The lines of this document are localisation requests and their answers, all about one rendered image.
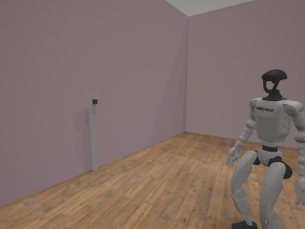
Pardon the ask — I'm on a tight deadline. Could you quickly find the panel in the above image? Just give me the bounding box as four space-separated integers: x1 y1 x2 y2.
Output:
87 95 100 171

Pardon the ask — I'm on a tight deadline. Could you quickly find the robot left upper arm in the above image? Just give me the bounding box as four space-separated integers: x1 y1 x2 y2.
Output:
283 100 305 143

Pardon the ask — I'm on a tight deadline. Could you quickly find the right robot hand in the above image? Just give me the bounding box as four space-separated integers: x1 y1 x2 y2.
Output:
225 146 240 167

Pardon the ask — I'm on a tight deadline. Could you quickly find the robot right upper arm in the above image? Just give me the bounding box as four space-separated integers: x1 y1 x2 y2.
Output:
246 97 262 130

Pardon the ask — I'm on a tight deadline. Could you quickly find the left robot hand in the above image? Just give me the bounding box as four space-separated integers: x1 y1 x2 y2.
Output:
293 176 305 205

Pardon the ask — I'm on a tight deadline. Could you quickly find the robot left shin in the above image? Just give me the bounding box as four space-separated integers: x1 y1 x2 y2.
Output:
259 210 280 229

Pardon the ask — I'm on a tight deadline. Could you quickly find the right robot forearm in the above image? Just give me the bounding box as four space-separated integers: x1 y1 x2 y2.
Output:
234 125 253 150

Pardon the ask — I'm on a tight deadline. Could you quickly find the left robot thigh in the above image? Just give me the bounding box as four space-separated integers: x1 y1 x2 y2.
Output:
258 158 293 221

